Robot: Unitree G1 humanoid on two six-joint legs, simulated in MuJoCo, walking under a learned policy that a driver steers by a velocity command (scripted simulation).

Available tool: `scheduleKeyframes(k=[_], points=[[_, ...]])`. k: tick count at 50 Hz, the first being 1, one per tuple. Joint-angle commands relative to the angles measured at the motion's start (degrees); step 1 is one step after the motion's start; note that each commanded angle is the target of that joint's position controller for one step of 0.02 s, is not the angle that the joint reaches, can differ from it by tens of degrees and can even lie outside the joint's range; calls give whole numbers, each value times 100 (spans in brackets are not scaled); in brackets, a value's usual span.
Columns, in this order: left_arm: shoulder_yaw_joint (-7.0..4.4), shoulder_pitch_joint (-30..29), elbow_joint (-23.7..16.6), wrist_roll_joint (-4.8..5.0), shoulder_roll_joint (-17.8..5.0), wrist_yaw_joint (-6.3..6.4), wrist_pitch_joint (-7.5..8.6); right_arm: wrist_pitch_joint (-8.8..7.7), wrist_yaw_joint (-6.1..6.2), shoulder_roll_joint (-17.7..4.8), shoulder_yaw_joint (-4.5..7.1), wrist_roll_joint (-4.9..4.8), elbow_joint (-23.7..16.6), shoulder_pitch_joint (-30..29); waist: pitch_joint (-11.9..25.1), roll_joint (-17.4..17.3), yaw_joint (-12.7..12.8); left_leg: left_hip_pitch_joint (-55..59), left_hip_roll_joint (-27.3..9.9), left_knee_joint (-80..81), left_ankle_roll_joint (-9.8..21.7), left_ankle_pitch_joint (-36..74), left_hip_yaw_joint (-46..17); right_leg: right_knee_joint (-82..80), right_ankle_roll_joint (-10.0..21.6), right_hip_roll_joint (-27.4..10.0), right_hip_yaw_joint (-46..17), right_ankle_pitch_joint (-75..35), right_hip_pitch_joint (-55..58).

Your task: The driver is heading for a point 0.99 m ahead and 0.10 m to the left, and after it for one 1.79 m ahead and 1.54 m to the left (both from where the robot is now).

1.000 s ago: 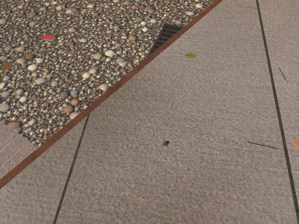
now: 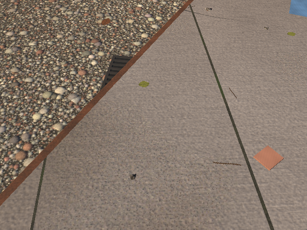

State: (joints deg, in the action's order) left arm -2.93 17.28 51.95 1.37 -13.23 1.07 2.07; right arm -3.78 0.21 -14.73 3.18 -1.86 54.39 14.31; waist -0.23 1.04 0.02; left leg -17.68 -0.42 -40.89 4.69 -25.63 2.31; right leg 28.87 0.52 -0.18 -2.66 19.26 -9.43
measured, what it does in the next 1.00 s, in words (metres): walks ahead: right foot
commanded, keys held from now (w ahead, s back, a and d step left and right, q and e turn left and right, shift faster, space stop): w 0.86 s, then w+q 0.14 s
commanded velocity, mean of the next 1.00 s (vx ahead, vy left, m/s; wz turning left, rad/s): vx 0.45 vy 0.00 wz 0.02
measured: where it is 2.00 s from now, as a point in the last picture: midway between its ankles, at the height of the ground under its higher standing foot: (138, 148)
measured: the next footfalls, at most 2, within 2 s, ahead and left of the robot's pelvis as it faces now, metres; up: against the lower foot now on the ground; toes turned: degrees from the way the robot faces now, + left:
right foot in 0.56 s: +0.43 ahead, -0.11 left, +0.00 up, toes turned -2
left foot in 1.10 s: +0.73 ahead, +0.14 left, +0.00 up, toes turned +7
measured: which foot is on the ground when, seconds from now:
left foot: down 0.00-0.58, up 0.60-1.00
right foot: down 0.00-0.04, up 0.06-0.54, down 0.56-1.00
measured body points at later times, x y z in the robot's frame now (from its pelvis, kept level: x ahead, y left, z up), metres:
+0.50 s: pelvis +0.20 +0.01 -0.01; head +0.24 +0.02 +0.44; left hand +0.46 +0.21 -0.09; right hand +0.10 -0.24 -0.13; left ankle +0.01 +0.11 -0.73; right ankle +0.39 -0.12 -0.71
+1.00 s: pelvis +0.49 +0.00 +0.00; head +0.52 +0.01 +0.45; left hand +0.47 +0.27 -0.14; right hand +0.70 -0.23 -0.09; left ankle +0.68 +0.15 -0.70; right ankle +0.39 -0.10 -0.73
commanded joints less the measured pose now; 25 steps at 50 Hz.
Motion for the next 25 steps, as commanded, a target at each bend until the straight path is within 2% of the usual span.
scheduleKeyframes(k=[1,2,3,4,5,6,7,8,9,10,12,14,17,22,24,25], points=[[-199,-879,-471,64,-911,-15,89,-224,-92,-397,151,47,66,571,-247,576,-567,1279,151,1190,2,1297,236,-1187,781,-868,-1055,825,-1167],[-141,-899,-493,16,-700,-18,95,-200,-97,-472,203,100,272,1077,-87,235,-718,1956,56,1296,-72,1297,-35,-442,596,-552,-628,491,-1557],[-22,-966,-613,-71,-282,-40,136,-191,-49,-846,279,124,348,1725,122,-1174,-856,2597,-1132,2185,257,687,-1841,1613,184,16,129,433,-2320],[-68,-933,-819,63,-338,-15,246,-245,-129,-1302,321,179,325,1934,6,-2125,-767,2757,-2196,3140,1109,-222,-4243,2864,113,457,35,1359,-3477],[-128,-876,-755,171,-630,-19,320,-309,-142,-988,205,202,169,1384,-400,-1304,-502,2365,-2306,3221,1202,-840,-4295,3632,230,-5,-390,1147,-3845],[-141,-845,-694,187,-713,-57,361,-339,-136,-739,133,163,23,985,-641,-865,-351,2208,-2060,3210,973,-932,-3659,3747,362,-277,-398,458,-4031],[-152,-794,-591,127,-687,-63,372,-345,-150,-736,106,166,-82,716,-635,-622,-247,2082,-1797,3258,747,-485,-3069,3634,410,-459,-266,-74,-3933],[-181,-872,-583,47,-711,-63,374,-335,-160,-707,80,162,-116,619,-642,-548,-214,2030,-1629,3308,595,202,-2604,3370,400,-591,-214,-483,-3852],[-194,-914,-560,2,-686,-96,357,-307,-157,-540,23,184,-81,715,-549,-603,-225,1988,-1408,3332,466,910,-2124,3174,370,-649,-123,-792,-3611],[-187,-921,-534,-22,-604,-131,337,-286,-144,-467,-5,201,-15,917,-458,-677,-257,2037,-1273,3321,435,1609,-1770,3047,316,-626,10,-1031,-3514],[-169,-1106,-583,-58,-484,-162,292,-242,-89,-498,-17,193,81,1212,-399,-627,-309,2159,-1165,3291,472,2687,-1328,2744,167,-590,187,-1334,-3596],[-122,-1531,-747,-53,-377,-174,278,-191,-24,-579,-18,205,86,1266,-482,-523,-364,2029,-1108,3369,481,3070,-1059,2132,35,-547,279,-1652,-3597],[-45,-2153,-950,-9,-282,-233,306,-159,44,-642,-24,202,88,1353,-653,-583,-501,1687,-1003,3585,440,2838,-750,1078,-32,-397,444,-2298,-3158],[11,-2819,-1226,38,-348,-394,386,-109,61,-673,11,124,227,1636,-944,-595,-542,2162,-1320,3482,525,3080,-642,232,174,-256,478,-2311,-3036],[-20,-2768,-1271,37,-481,-448,428,-70,73,-761,60,111,209,1539,-797,-645,-351,2505,-1445,3114,456,4043,-571,43,355,-153,514,-1975,-2763],[-74,-2539,-1232,29,-610,-445,434,-51,81,-847,91,126,178,1459,-546,-760,-171,2624,-1463,2759,400,5094,-534,39,453,-1,601,-1784,-2330]])
Velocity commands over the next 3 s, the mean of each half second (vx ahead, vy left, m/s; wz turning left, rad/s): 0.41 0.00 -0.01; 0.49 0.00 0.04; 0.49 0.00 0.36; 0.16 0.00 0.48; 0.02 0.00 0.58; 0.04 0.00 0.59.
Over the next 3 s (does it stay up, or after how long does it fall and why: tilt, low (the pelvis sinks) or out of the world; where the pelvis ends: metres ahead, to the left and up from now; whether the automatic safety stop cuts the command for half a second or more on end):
stays up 1.00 0.11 0.02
